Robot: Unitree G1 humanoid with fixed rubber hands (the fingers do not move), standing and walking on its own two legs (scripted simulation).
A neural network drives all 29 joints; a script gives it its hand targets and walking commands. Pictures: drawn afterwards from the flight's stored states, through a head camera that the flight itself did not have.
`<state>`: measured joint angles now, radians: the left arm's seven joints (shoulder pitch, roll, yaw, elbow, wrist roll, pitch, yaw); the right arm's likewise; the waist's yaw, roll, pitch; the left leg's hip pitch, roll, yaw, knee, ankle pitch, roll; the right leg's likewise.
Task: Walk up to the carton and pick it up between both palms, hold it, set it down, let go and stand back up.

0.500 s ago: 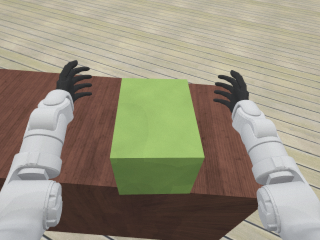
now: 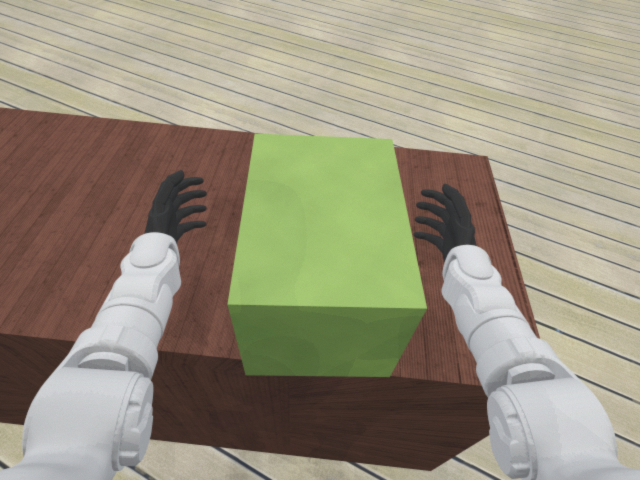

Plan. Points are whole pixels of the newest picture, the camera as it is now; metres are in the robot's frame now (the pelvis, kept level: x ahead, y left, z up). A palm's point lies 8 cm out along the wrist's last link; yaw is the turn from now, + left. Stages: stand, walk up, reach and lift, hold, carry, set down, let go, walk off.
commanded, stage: reach and lift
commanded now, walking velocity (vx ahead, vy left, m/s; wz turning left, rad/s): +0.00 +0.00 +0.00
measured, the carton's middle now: (321, 253) +0.46 +0.01 +0.00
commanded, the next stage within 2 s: none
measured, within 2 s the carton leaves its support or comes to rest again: neither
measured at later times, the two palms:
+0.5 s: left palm (189, 249) +0.43 +0.19 +0.03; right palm (453, 257) +0.43 -0.17 +0.04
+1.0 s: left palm (209, 256) +0.41 +0.16 +0.04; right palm (434, 274) +0.40 -0.14 +0.04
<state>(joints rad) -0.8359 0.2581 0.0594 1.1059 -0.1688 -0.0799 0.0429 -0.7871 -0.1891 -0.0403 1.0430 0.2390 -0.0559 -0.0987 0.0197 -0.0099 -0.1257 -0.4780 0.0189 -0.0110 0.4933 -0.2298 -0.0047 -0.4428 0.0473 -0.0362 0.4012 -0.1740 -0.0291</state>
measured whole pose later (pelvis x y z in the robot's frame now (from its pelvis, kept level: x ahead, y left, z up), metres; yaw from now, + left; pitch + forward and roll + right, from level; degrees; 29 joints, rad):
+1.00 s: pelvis -0.01 +0.00 +0.00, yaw +1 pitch +15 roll -1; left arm -0.87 0.10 0.41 1.32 0.19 -0.42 0.05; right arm -0.75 0.08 -0.52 1.00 -0.37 -0.29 -0.09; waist -0.03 0.00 -0.11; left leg -0.55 0.00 -0.02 0.49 -0.21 0.00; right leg -0.53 0.03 -0.05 0.45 -0.18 -0.03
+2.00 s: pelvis +0.01 +0.01 +0.01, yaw +0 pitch +11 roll -1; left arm -0.73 -0.02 0.46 1.05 0.35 -0.29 0.05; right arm -0.65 0.09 -0.56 0.97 -0.42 -0.35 -0.05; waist 0.01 -0.02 -0.06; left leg -0.38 0.00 0.00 0.38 -0.19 0.01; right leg -0.34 0.03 -0.03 0.28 -0.13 -0.01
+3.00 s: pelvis -0.02 +0.00 +0.01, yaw +0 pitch +14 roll -1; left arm -0.74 0.00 0.36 1.04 0.29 -0.29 0.09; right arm -0.68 0.03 -0.50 1.10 -0.36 -0.48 -0.12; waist 0.01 -0.07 -0.14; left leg -0.48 0.01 0.00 0.34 -0.12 0.00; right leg -0.44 0.04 -0.03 0.25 -0.06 -0.03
